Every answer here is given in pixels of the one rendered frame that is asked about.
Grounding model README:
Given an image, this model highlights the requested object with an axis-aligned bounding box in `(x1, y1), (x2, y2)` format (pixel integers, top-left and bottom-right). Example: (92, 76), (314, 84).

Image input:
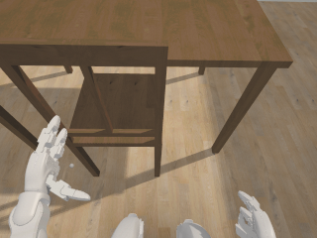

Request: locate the left robot forearm
(8, 190), (52, 238)

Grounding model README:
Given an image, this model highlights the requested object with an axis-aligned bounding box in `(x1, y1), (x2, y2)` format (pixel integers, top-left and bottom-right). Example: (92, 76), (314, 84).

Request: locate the robot right thigh
(176, 222), (211, 238)

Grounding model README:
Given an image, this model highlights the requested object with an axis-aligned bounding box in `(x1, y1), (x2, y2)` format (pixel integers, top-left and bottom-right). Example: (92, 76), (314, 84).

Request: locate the table
(0, 0), (293, 154)

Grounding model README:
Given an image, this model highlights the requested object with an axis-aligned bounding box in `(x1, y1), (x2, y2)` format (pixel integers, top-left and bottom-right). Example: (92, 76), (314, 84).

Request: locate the robot left thigh
(111, 216), (144, 238)

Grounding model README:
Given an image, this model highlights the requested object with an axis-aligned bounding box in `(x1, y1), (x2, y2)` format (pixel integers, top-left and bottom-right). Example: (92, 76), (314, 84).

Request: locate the chair
(0, 38), (168, 178)

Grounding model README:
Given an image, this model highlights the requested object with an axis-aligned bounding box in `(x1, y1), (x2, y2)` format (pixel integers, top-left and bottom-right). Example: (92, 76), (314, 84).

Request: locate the right robot hand
(235, 190), (276, 238)

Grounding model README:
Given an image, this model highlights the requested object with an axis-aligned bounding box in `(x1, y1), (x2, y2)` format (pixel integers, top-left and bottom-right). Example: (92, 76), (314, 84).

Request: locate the robot thigh
(176, 222), (211, 238)
(111, 216), (144, 238)

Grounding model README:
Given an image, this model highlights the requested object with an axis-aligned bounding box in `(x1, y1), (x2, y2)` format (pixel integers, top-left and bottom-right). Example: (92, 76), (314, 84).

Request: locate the left robot hand
(24, 115), (91, 201)

